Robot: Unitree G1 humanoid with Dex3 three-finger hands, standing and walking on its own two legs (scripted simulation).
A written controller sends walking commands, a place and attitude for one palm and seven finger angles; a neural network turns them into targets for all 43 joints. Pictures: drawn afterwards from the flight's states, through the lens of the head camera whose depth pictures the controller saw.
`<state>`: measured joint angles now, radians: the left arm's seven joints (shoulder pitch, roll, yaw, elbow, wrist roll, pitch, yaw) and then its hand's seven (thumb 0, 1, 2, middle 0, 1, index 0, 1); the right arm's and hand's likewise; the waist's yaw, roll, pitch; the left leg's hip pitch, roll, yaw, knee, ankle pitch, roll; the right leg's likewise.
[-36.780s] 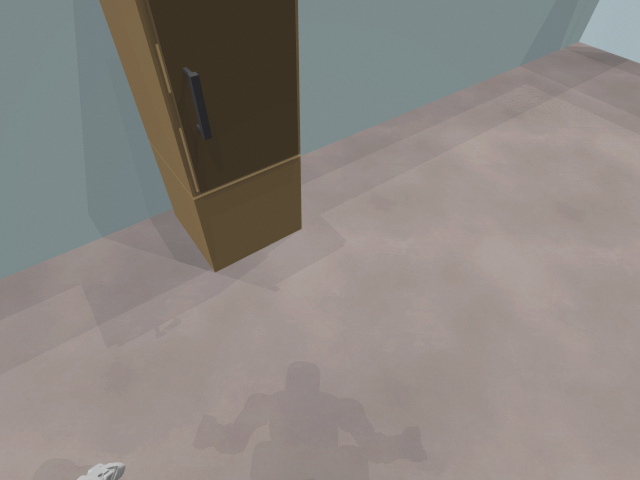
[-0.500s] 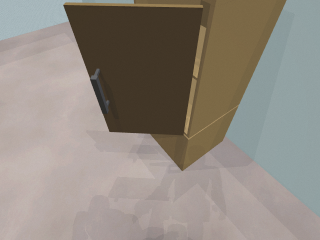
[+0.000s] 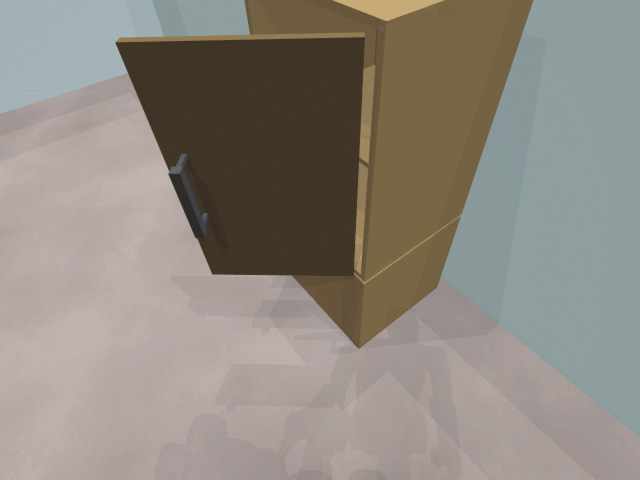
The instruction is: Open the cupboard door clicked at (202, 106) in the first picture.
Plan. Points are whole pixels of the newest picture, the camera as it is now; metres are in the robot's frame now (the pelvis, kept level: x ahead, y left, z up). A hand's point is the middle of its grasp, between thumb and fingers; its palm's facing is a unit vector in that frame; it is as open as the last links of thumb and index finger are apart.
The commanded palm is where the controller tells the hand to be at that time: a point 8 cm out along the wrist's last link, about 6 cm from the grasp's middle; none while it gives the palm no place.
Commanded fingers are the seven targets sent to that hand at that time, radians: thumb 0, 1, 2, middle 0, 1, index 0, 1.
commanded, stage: come to a stop and stand still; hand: left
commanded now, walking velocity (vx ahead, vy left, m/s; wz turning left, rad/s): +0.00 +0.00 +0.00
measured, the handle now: (192, 197) +0.62 +0.29 -0.04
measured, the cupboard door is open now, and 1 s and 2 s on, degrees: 50 50 50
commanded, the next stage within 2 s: look again from close up in 0.30 s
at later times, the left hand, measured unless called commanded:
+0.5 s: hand out of the picture +0.03 +0.17 -0.17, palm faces +0.02 -0.97 -0.23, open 7.3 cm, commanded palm none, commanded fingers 0.00 0.90 0.90 -0.20 -0.30 -0.20 -0.30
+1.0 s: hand out of the picture +0.04 +0.16 -0.17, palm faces +0.04 -0.97 -0.23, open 7.3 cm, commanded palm none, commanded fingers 0.00 0.90 0.90 -0.20 -0.30 -0.20 -0.30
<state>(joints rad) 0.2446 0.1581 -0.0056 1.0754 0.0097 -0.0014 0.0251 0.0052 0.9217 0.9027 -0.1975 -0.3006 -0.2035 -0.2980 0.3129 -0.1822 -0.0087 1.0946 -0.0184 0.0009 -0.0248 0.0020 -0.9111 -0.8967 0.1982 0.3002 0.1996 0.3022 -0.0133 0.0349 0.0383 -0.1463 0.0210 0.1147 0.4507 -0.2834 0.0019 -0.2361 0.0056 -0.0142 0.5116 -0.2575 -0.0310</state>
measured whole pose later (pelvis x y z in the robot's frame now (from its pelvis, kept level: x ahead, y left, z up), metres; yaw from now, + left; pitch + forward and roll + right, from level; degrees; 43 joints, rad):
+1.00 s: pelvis +0.03 -0.02 +0.00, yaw +0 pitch -1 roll +1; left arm 0.24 0.16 0.01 1.12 0.01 -0.02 0.03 0.01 0.92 0.90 -0.20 -0.30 -0.20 -0.30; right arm 0.27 -0.15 -0.01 1.14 -0.02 -0.02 -0.04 0.00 -0.91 -0.90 0.20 0.30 0.20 0.30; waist 0.00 0.01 0.04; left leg -0.09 0.05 0.10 0.42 -0.31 -0.03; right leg -0.18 0.04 -0.03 0.49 -0.29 -0.06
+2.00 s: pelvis +0.12 +0.08 -0.01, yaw +1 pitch +1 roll +2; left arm 0.22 0.22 0.06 1.01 0.01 0.02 0.03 0.00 0.91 0.90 -0.19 -0.30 -0.20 -0.30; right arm 0.18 -0.14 -0.03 0.99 -0.03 -0.01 -0.03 0.00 -0.91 -0.90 0.20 0.30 0.20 0.30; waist 0.03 -0.05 0.07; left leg -0.30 0.02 0.07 0.53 -0.23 -0.01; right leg -0.36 -0.05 -0.04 0.84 -0.48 0.00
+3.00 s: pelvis +0.10 +0.14 +0.00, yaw -1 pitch -2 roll +0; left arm 0.17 0.34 -0.01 1.02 0.02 0.00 0.01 0.00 0.90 0.90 -0.20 -0.30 -0.20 -0.30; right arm 0.10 -0.32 -0.01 1.02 -0.02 -0.01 0.01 0.00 -0.90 -0.90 0.20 0.30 0.20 0.30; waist 0.01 0.00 0.01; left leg -0.16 -0.06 0.08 0.41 -0.22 0.08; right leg -0.19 -0.05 -0.02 0.43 -0.21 0.04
